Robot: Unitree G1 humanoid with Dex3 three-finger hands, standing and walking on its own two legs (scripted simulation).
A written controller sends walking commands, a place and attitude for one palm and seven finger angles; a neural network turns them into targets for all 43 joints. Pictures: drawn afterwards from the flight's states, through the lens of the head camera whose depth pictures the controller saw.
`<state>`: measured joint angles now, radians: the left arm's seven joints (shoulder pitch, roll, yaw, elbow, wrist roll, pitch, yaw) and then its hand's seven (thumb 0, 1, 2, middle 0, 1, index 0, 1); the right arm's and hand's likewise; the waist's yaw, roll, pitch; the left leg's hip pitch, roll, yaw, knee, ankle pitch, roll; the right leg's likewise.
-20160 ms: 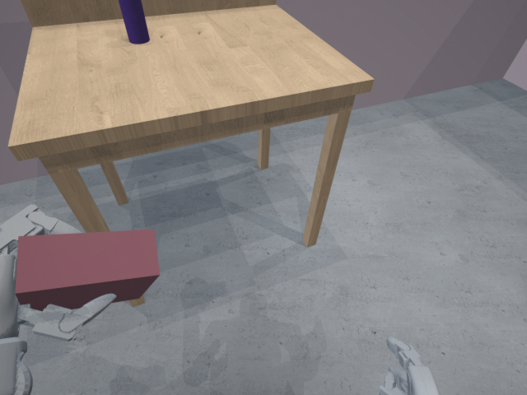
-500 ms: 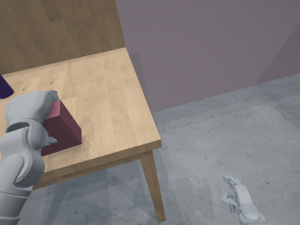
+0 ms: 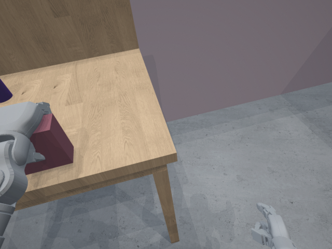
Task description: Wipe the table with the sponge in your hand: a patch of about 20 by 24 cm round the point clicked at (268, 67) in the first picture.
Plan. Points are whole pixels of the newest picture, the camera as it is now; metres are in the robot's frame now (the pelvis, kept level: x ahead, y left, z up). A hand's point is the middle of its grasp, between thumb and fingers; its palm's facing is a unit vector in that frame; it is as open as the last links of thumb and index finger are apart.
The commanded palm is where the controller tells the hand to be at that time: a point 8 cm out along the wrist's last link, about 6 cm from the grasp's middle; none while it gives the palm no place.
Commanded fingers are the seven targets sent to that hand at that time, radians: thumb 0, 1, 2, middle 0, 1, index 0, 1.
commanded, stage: move the sponge above the wiping area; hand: left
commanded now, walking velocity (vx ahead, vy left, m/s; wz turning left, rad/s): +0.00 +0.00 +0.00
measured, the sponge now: (41, 151) +0.26 +0.35 +0.13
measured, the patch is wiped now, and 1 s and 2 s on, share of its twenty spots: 0.00 0.00 0.00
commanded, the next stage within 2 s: none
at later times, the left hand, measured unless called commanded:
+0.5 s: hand (21, 132) +0.27 +0.36 +0.19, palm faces +0.06 +0.03 -1.00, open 9.7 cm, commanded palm +0.23 +0.36 +0.26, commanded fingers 0.00 0.10 1.30 -1.20 -1.60 -1.20 -1.60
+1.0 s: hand (26, 122) +0.28 +0.36 +0.20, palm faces +0.10 +0.02 -0.99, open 9.7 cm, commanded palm +0.23 +0.36 +0.27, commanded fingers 0.00 0.10 1.30 -1.20 -1.60 -1.20 -1.60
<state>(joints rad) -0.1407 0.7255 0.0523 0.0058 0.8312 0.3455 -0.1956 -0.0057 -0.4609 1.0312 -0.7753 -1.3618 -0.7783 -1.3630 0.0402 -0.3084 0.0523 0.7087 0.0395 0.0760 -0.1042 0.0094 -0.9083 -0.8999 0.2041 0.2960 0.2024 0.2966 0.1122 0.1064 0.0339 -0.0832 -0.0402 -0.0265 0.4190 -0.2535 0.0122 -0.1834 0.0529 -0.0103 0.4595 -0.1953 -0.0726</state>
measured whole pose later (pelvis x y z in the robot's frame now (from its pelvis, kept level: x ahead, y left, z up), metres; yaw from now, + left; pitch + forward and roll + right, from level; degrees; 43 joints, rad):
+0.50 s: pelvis +0.00 +0.02 +0.00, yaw +0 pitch -4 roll +1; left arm -0.17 0.72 0.05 0.01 0.83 0.36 -0.19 -0.01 -0.46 1.03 -0.77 -1.36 -0.78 -1.36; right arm 0.03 -0.29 0.06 0.70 0.04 0.08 -0.09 0.01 -0.91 -0.90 0.20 0.30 0.20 0.30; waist 0.12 0.11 0.03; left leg -0.08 -0.06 -0.02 0.39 -0.23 0.04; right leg -0.18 0.03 0.00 0.43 -0.18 -0.05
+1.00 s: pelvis +0.01 +0.03 +0.00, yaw +0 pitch -3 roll +0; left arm -0.18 0.71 0.04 -0.09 0.83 0.39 -0.21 -0.01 -0.46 1.03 -0.77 -1.36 -0.78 -1.36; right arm 0.02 -0.28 0.07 0.68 0.04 0.10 -0.07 0.01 -0.91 -0.90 0.20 0.30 0.20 0.30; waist 0.13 0.12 0.02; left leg -0.08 -0.07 -0.01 0.36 -0.23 0.05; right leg -0.18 0.02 0.01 0.40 -0.17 -0.03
